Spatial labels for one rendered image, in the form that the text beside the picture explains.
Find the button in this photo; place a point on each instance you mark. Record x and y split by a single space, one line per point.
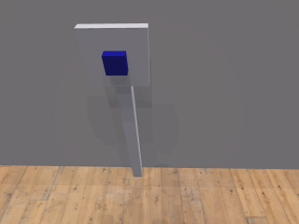
115 62

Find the panel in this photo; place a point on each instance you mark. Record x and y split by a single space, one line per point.
94 39

